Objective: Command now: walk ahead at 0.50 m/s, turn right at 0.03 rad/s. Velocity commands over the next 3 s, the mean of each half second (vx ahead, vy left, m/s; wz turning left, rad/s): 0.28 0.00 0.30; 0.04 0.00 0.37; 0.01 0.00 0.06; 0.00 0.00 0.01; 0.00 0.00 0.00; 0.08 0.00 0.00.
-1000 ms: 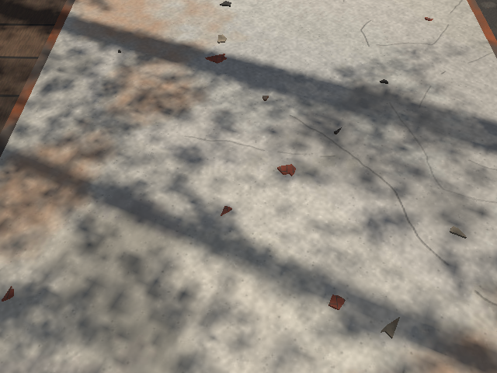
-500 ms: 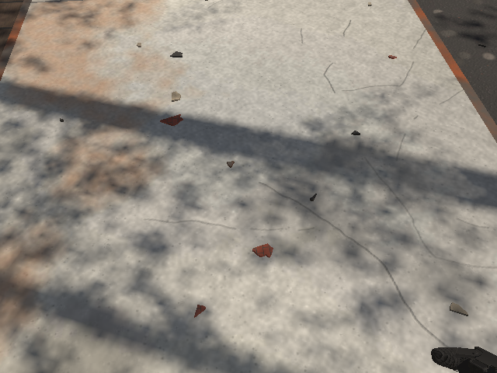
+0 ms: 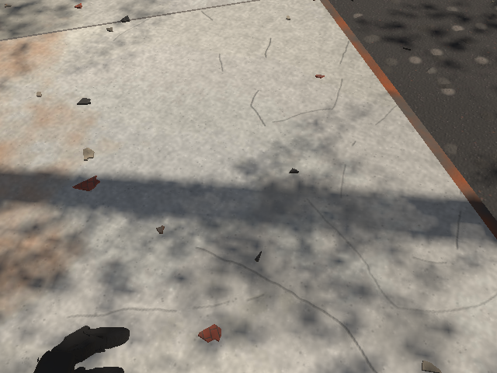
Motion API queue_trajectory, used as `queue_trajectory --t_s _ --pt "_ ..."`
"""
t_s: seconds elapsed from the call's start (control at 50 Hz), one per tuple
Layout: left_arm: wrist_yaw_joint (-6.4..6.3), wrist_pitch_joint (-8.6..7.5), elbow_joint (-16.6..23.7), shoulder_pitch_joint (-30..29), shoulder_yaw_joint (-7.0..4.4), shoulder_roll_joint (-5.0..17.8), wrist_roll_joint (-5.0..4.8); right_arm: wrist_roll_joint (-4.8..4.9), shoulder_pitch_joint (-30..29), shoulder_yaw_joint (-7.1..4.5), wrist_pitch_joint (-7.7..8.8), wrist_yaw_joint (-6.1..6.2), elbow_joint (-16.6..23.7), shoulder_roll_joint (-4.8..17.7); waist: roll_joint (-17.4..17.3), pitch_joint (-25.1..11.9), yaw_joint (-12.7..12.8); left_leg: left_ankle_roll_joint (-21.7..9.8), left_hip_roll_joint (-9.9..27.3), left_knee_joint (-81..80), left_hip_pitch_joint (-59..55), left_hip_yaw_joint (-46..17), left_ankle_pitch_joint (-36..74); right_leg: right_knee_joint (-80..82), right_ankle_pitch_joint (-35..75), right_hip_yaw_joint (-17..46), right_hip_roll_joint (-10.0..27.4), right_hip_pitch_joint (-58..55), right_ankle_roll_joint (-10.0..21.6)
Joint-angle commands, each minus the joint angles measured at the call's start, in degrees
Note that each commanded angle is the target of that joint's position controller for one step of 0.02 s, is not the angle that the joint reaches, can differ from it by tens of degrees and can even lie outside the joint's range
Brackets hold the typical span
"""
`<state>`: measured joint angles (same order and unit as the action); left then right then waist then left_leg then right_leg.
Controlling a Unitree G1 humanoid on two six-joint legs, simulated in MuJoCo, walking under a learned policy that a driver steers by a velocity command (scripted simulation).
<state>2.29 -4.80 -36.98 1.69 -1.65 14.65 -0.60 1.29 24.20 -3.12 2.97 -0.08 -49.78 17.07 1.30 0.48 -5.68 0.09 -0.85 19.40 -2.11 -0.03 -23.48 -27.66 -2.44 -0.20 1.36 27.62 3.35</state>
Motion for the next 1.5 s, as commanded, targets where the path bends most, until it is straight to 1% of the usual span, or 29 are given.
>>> queue_trajectory --t_s 0.02,0.04,0.06,0.08,0.1,0.12,0.2,0.32,0.42,0.48,0.5,0.52,0.54,0.56,0.6,0.68,0.82,0.88,0.9,0.92,0.94,0.96,0.98,1.02,1.06,1.12,1.16,1.28,1.5 --pt "-1.33 -0.18 -1.9 23.3 -5.36 14.9 0.83 -2.17 -2.3 -0.15 0.46 0.71 4.9 4.9 4.3 -17.2 13.5 -3.9 5.9 33.3 18.8 -0.2 24.7 -1.5 2.7 14.6 12.6 -37.5 7.1" --pt "-0.78 0.01 -2.7 23.6 -5.52 17.0 0.82 -0.93 4.8 1.1 1.71 0.24 5.3 0.3 18.4 -22.3 9.3 -1.5 -2.6 48.7 38.8 -3.1 -9.8 6.6 -10.8 40.2 21.6 -50.5 15.6" --pt "-0.8 0.1 -2.2 22.1 -4.24 11.3 0.09 0.42 0.6 -0.28 2.46 -0.14 4.5 6.8 9.9 -16.7 11.6 -1.9 0.9 54.1 45.3 -7.8 -9.2 9.4 -19.2 38.7 20.1 -46.6 13.4" --pt "-1.01 0.01 -2.0 18.6 -3.51 9.3 0.03 1.26 -4.8 -0.89 2.82 -0.4 5.9 8.5 6.5 -9.2 11.3 -2.4 3.3 53.4 47.1 -6.7 -3.4 10.5 -17.0 29.7 18.4 -39.0 11.1" --pt "-0.94 -0.11 -1.6 14.5 -3.01 8.3 0.7 0.8 -7.1 -0.83 2.63 -0.09 6.0 7.5 2.0 -5.2 9.2 -1.8 5.3 51.0 44.0 -5.6 1.1 11.7 -5.9 23.4 16.2 -31.1 9.9" --pt "-0.74 -0.36 -1.6 11.6 -2.61 6.7 1.21 -0.07 -7.6 -1.1 2.08 0.14 5.8 6.9 1.6 -2.5 7.4 -0.9 6.4 48.2 41.4 -5.5 3.3 12.6 5.8 17.8 14.4 -25.5 9.3" --pt "-1.08 -1.77 -3.4 8.3 -2.86 6.7 1.94 -0.29 -3.6 -1.09 -0.84 0.86 4.7 3.5 3.4 -2.6 3.2 1.9 5.8 43.3 33.7 -5.2 7.5 14.2 31.3 4.1 12.5 -16.9 9.1" --pt "-3.74 0.55 -5.5 8.4 -3.5 9.3 1.41 -0.82 -12.8 -0.61 -1.26 -0.67 9.3 1.7 2.9 -2.4 6.1 1.9 5.4 24.2 32.1 -1.3 23.9 14.6 28.4 -5.5 11.0 -19.3 7.6" --pt "-4.33 3.04 -6.9 8.9 -4.33 11.0 -0.08 -1.07 -16.2 -1.66 -1.91 -2.47 13.2 3.6 2.9 -2.0 6.8 -0.7 4.4 17.9 33.1 0.6 16.6 8.1 26.7 -5.6 14.5 -26.4 6.7" --pt "-5.04 4.29 -6.5 7.6 -4.48 10.7 -1.01 -1.02 -9.7 -3.12 -1.66 -2.66 12.8 5.6 1.5 -4.7 3.2 -4.3 0.1 8.8 23.0 3.7 18.7 -6.7 31.1 -8.1 11.6 -25.3 2.9" --pt "-4.96 4.04 -6.3 10.2 -4.19 10.0 0.02 -1.29 -5.2 -4.77 -1.5 -1.57 12.5 10.5 -5.1 -8.6 1.8 -7.7 3.7 5.9 11.6 -4.1 41.1 -18.9 20.7 -9.6 6.6 -18.4 -1.2" --pt "-4.22 3.44 -4.3 12.2 -2.64 5.5 3.1 -1.94 -4.3 -5.79 -1.84 -0.27 13.5 16.4 -18.9 -12.4 4.6 -18.0 18.1 9.0 -3.9 -24.3 70.5 -38.3 -27.5 -9.8 -3.0 1.7 -6.1" --pt "-3.19 2.91 -4.2 12.3 -2.27 6.6 2.29 -2.55 -4.0 -4.74 -1.68 -0.37 14.8 13.6 -15.3 -22.9 3.1 -25.5 23.2 6.1 -8.7 -35.4 61.8 -48.9 -38.4 3.5 -6.0 7.0 -6.6" --pt "-2.71 2.99 -4.0 9.3 -2.97 9.1 0.35 -1.98 -7.5 -4.26 -1.62 -0.62 16.0 11.2 -9.0 -19.4 2.4 -23.1 20.6 4.6 -5.2 -30.2 53.6 -50.3 -34.8 6.5 -3.2 9.5 -5.9" --pt "-3.58 3.89 -4.0 5.9 -3.14 8.6 0.72 -0.27 -13.1 -3.36 -2.23 -0.09 16.6 7.9 -2.1 -10.2 4.5 -16.7 15.1 2.2 5.6 -22.7 38.2 -42.7 -27.4 5.8 0.0 10.4 -5.9" --pt "-4.17 5.04 -4.5 7.9 -2.92 6.9 0.67 -1.64 -15.4 -3.71 -3.57 1.1 17.8 8.7 -7.4 -8.6 7.0 -14.6 10.6 -0.2 15.4 -18.9 32.5 -28.9 -22.4 3.7 -1.7 1.3 -7.4" --pt "-3.8 5.36 -4.5 6.6 -2.68 6.6 0.52 -2.02 -15.5 -3.07 -4.38 1.48 17.1 7.8 -10.4 -8.0 4.5 -12.7 9.9 -0.7 19.5 -20.4 13.5 -16.5 -17.7 2.9 -0.8 -6.3 -7.2" --pt "-2.89 4.41 -5.3 9.3 -2.59 5.5 0.8 -1.65 -16.3 -2.07 -4.79 1.29 16.6 6.3 -10.1 -6.5 6.3 -10.1 8.6 1.8 21.3 -20.7 9.0 -2.8 -11.2 0.8 -1.4 -13.3 -4.8" --pt "-2.61 4.13 -5.4 9.8 -2.61 5.9 1.47 -1.65 -14.2 -1.6 -4.69 1.26 15.6 5.0 -8.5 -5.9 6.3 -7.5 6.7 3.3 22.9 -19.2 6.6 2.2 -8.0 1.6 -0.1 -16.7 -3.4" --pt "-2.67 3.89 -4.8 10.5 -3.01 9.1 2.75 -2.28 -12.3 -0.97 -4.38 1.21 15.3 3.0 -1.4 -5.3 5.1 -3.9 2.5 10.4 26.1 -15.1 2.0 6.6 -5.9 10.5 8.3 -19.0 -0.4" --pt "-2.76 3.97 -5.3 7.9 -3.42 11.7 3.23 -2.04 -11.3 -1.05 -3.86 1.01 16.4 2.5 10.5 -3.0 1.6 -1.2 -3.6 14.2 27.0 -6.8 -1.5 9.6 -4.3 18.5 14.9 -13.4 5.8" --pt "-2.79 3.63 -3.9 4.7 -2.77 9.1 3.55 -2.59 -13.9 -1.61 -3.45 1.21 16.2 5.1 11.2 -2.2 3.5 0.5 -1.3 18.1 22.9 -6.5 -1.9 12.1 -8.4 21.2 16.5 -8.0 8.5" --pt "-2.94 3.27 -3.5 2.8 -2.37 7.8 3.08 -2.31 -15.2 -2.17 -3.43 1.23 15.9 6.1 9.3 -1.6 3.5 0.8 -0.8 19.0 21.0 -6.2 1.3 11.6 -10.4 18.8 14.2 -7.7 7.2" --pt "-3.16 2.81 -4.1 2.6 -2.19 7.9 1.44 -2.83 -15.5 -1.68 -3.97 1.3 14.9 3.5 8.8 -1.3 3.8 1.5 0.0 14.8 18.3 -5.2 6.9 9.4 -9.3 14.1 10.4 -9.4 4.1" --pt "-3.08 2.66 -5.4 5.4 -1.63 6.8 1.3 -2.73 -15.4 -1.02 -4.11 1.02 14.3 1.5 7.4 -1.6 4.0 1.3 0.8 9.0 14.4 -5.3 13.6 6.8 -5.5 10.9 7.6 -10.9 1.7" --pt "-2.42 2.09 -6.1 10.3 -1.46 6.8 1.49 -1.95 -14.7 -1.78 -4.35 1.23 13.1 5.0 0.5 -3.5 6.9 -0.6 2.0 10.1 11.9 -7.0 19.9 5.0 -7.3 7.1 3.5 -11.7 -1.2" --pt "-2.55 2.37 -6.1 7.8 -1.33 6.7 1.24 -2.26 -13.9 -1.29 -4.27 1.05 12.4 2.7 1.0 -2.6 5.5 -0.5 2.0 8.4 13.5 -7.3 18.3 3.5 -9.4 5.7 3.1 -12.6 -1.5" --pt "-2.75 3.25 -7.1 7.8 -0.87 5.4 1.28 -2.14 -13.9 -1.28 -3.66 1.5 10.3 2.7 -2.7 -1.3 6.3 -0.1 2.3 7.4 14.4 -8.0 19.0 2.4 -9.7 4.1 1.7 -13.3 -1.6" --pt "-2.87 3.34 -11.5 7.9 -0.67 5.0 1.07 -1.91 -12.3 -1.16 -3.35 2.45 5.5 2.4 -1.6 -0.4 6.0 0.1 2.2 7.0 13.1 -7.7 19.0 3.4 -9.9 3.3 0.9 -13.3 -2.0"
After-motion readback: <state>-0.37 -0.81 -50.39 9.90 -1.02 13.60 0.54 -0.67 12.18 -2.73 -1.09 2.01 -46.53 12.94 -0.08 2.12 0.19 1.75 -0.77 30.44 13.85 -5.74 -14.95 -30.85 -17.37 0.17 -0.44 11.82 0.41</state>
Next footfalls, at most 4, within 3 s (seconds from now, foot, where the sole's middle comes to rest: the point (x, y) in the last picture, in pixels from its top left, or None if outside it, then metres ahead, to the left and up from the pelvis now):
0.50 left None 0.27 0.12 -0.76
0.90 right None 0.34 -0.12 -0.76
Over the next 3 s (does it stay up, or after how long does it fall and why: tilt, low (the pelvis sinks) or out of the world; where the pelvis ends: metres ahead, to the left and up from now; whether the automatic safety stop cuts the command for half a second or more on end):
stays up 0.30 0.00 0.01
